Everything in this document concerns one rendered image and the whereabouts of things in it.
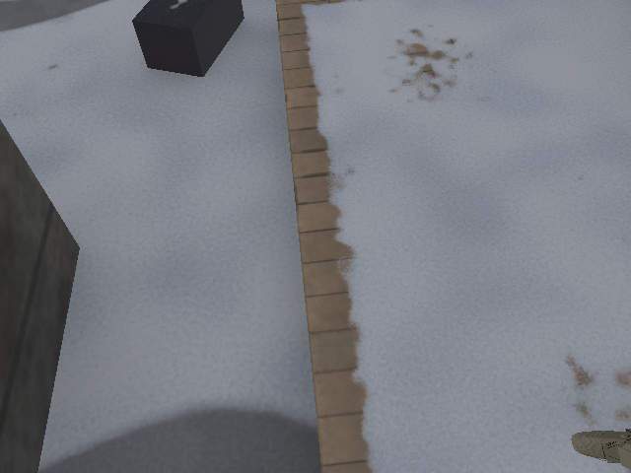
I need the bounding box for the right robot hand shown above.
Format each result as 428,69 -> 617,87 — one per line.
571,429 -> 631,470

